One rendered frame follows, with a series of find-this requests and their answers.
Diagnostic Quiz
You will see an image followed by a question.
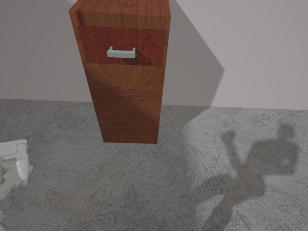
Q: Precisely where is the drawer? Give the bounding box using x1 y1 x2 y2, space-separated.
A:
78 26 164 66

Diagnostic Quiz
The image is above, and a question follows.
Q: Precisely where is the cabinet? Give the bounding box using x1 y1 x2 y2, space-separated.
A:
68 0 171 144

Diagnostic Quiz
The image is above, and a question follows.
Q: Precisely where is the robot left hand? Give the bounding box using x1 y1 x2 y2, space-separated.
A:
0 139 33 201

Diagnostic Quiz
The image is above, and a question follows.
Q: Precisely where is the handle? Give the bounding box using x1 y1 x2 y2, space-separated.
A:
107 47 135 58

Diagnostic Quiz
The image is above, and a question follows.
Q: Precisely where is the robot right hand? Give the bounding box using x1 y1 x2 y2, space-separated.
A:
238 210 263 231

